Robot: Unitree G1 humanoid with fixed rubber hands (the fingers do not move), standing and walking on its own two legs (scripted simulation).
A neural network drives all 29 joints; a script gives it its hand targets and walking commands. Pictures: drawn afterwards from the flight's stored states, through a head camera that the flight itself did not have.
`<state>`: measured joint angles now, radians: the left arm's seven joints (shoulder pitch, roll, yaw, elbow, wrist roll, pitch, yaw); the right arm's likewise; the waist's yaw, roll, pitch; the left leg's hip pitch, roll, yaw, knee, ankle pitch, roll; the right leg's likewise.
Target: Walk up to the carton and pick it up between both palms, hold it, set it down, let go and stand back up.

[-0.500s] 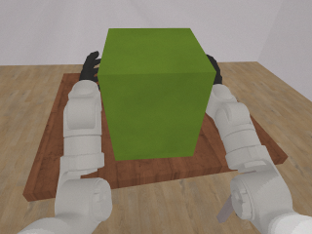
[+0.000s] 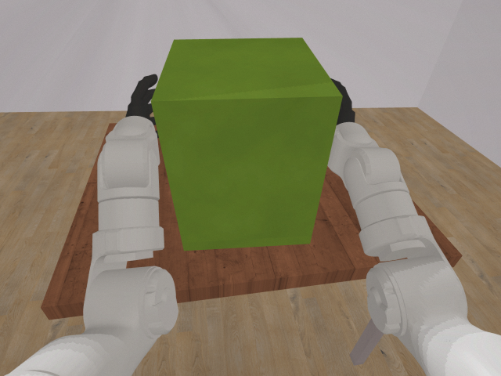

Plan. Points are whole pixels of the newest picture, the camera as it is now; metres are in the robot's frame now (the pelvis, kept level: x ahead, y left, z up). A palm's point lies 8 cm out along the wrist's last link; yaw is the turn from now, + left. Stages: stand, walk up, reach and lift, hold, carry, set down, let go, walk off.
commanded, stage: hold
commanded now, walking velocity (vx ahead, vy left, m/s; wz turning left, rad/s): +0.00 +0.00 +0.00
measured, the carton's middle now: (243, 143) +0.38 +0.01 +0.23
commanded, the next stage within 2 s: none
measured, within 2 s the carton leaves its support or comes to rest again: neither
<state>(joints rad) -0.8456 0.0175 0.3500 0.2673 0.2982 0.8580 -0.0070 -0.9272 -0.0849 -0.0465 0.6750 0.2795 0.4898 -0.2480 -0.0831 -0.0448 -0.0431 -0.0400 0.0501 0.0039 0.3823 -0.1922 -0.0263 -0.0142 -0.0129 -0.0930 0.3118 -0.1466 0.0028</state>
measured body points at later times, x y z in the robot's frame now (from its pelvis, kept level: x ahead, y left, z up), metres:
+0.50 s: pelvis +0.01 +0.00 +0.00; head -0.06 +0.03 +0.44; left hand +0.39 +0.16 +0.26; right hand +0.39 -0.14 +0.26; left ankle +0.02 +0.13 -0.75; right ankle +0.03 -0.12 -0.75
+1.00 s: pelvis +0.01 +0.00 +0.00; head -0.06 +0.03 +0.44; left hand +0.38 +0.16 +0.25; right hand +0.39 -0.13 +0.25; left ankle +0.02 +0.13 -0.75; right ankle +0.03 -0.12 -0.75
